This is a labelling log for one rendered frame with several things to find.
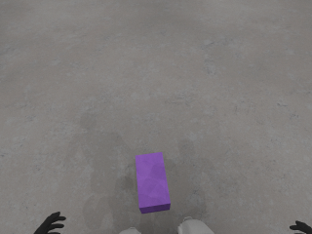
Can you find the robot right hand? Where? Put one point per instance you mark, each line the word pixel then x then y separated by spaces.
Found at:
pixel 301 226

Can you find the robot left hand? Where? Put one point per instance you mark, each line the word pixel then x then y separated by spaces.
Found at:
pixel 47 225

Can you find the right robot thigh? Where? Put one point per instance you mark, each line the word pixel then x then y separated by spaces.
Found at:
pixel 193 226

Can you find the right robot shin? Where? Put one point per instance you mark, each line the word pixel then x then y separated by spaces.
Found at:
pixel 187 218

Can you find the carton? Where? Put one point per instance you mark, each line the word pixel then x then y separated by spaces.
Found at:
pixel 152 186

